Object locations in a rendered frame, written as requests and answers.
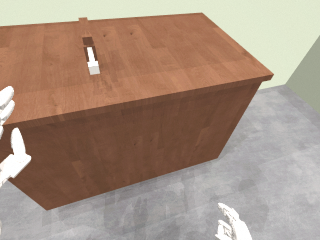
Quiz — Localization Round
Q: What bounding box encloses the tap lever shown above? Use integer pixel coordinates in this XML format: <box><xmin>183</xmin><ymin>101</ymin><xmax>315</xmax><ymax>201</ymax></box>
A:
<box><xmin>87</xmin><ymin>47</ymin><xmax>100</xmax><ymax>75</ymax></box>

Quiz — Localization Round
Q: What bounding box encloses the counter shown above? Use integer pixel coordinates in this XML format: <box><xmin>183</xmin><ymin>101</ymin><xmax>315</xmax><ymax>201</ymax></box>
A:
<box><xmin>0</xmin><ymin>12</ymin><xmax>274</xmax><ymax>211</ymax></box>

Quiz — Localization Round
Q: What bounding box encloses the right robot hand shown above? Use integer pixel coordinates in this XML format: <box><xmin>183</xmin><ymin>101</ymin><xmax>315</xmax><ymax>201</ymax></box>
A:
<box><xmin>215</xmin><ymin>203</ymin><xmax>252</xmax><ymax>240</ymax></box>

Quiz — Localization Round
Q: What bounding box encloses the left robot hand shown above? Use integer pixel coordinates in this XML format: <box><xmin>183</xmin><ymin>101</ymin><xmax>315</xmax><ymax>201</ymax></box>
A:
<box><xmin>0</xmin><ymin>86</ymin><xmax>31</xmax><ymax>188</ymax></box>

